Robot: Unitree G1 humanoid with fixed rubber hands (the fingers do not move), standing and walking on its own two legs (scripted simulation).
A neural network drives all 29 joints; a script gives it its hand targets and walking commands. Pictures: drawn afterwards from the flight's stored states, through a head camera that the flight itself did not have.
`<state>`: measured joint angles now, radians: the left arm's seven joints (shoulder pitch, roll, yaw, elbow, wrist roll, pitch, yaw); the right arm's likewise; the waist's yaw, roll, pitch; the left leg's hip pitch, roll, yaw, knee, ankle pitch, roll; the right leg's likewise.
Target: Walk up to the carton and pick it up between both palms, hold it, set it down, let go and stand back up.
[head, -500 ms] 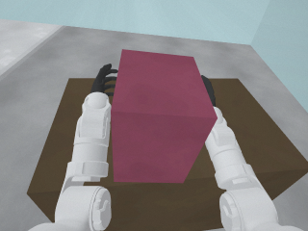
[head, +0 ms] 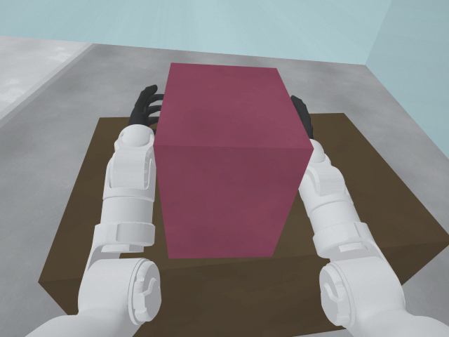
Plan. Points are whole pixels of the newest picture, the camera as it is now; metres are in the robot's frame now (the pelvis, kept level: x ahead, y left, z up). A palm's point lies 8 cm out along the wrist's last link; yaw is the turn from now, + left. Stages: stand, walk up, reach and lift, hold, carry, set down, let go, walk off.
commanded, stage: reach and lift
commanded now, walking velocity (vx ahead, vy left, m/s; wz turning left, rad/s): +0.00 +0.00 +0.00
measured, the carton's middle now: (222, 162) +0.35 -0.01 +0.16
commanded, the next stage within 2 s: hold in 0.50 s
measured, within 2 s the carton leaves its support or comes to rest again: neither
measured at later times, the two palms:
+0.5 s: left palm (136, 121) +0.39 +0.13 +0.22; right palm (297, 132) +0.38 -0.15 +0.21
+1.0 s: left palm (124, 118) +0.37 +0.14 +0.24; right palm (295, 123) +0.37 -0.13 +0.23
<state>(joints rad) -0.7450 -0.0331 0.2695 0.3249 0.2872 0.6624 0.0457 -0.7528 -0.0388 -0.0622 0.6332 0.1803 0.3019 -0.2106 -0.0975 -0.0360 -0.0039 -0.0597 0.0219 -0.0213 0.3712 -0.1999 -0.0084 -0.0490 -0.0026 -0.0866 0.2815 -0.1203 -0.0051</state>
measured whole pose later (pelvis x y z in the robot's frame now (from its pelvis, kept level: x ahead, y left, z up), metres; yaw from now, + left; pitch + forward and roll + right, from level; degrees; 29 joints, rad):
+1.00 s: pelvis +0.01 +0.01 +0.00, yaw +0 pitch -9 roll -2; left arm -0.77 -0.04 0.29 0.24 0.30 0.79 0.05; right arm -0.81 -0.07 -0.02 0.63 0.28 0.40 -0.23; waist -0.08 -0.03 -0.02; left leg -0.01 0.02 -0.03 0.40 -0.23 0.00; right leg 0.02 0.01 -0.07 0.27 -0.13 0.00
